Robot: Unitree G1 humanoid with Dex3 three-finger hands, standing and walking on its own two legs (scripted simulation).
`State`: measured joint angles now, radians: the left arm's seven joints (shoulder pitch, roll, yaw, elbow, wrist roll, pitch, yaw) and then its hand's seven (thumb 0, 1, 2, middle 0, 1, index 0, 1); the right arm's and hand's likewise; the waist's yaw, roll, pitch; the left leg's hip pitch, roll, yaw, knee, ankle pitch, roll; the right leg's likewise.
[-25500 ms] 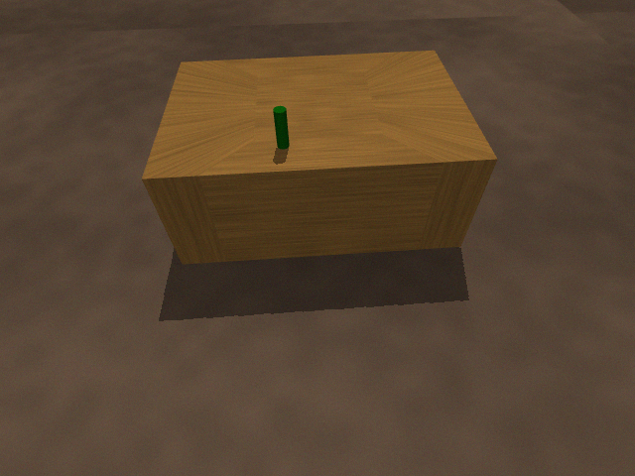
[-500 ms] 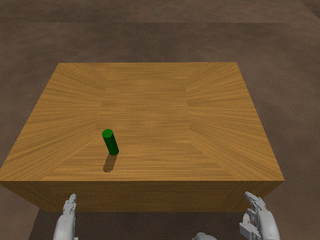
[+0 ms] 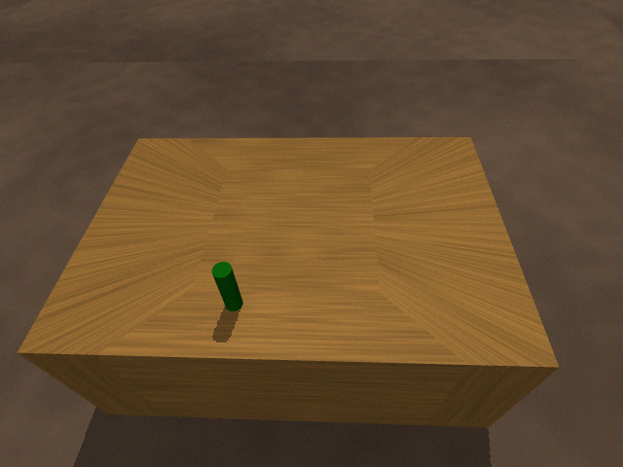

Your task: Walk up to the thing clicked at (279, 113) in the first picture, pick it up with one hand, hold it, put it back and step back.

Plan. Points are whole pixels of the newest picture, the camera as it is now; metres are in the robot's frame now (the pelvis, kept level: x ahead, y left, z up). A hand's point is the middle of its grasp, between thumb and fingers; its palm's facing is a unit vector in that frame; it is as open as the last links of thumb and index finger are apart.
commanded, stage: stand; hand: left
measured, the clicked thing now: (228, 287) +0.52 +0.21 -0.23
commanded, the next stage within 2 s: none
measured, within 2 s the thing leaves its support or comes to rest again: neither
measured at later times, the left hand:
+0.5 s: hand out of the picture +0.05 +0.25 -0.13, palm faces +0.00 -0.93 -0.35, open 7.4 cm
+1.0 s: hand out of the picture +0.06 +0.25 -0.12, palm faces +0.00 -0.93 -0.36, open 7.4 cm
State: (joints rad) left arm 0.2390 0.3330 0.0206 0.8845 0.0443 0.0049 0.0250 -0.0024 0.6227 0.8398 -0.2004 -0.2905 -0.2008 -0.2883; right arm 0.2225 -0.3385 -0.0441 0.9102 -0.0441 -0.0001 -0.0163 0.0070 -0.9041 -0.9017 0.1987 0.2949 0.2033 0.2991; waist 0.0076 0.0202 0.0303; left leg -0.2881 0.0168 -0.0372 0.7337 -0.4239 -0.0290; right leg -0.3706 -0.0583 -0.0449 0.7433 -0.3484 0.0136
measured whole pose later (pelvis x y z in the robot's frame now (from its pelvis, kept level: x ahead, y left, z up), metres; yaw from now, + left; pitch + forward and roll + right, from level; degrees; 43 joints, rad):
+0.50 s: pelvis -0.01 +0.00 +0.03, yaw +0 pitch -4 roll +0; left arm 0.13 0.32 0.01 1.16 0.02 0.00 0.01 0.00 0.90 0.90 -0.20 -0.30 -0.20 -0.30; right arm 0.20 -0.32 -0.01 1.12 -0.03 0.00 -0.01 0.00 -0.90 -0.90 0.20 0.29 0.20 0.30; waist 0.01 0.02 0.05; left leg -0.10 0.02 -0.04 0.42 -0.25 -0.03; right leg -0.17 -0.05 -0.06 0.42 -0.18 0.02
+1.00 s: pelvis +0.00 +0.00 +0.03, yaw +0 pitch -4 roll +0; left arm 0.10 0.32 0.01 1.20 0.02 -0.01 0.01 0.00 0.90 0.90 -0.20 -0.30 -0.20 -0.30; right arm 0.13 -0.34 0.00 1.13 -0.02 0.00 -0.01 0.00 -0.90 -0.90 0.20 0.29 0.20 0.30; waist 0.01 0.03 0.05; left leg -0.06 0.03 -0.03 0.34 -0.22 -0.04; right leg -0.14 -0.04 -0.06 0.36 -0.16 0.02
